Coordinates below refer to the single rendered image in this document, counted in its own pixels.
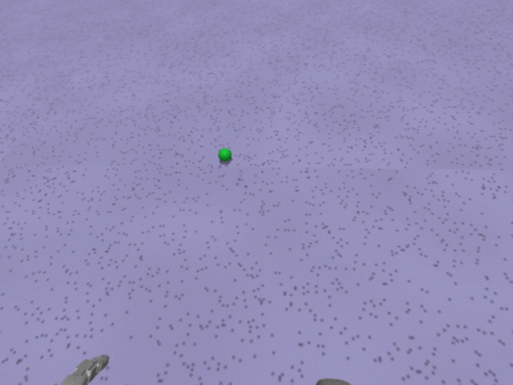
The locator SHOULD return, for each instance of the left robot hand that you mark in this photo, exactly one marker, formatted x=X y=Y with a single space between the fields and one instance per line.
x=86 y=371

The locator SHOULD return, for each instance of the ball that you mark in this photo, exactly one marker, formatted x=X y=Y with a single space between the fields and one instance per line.
x=225 y=154

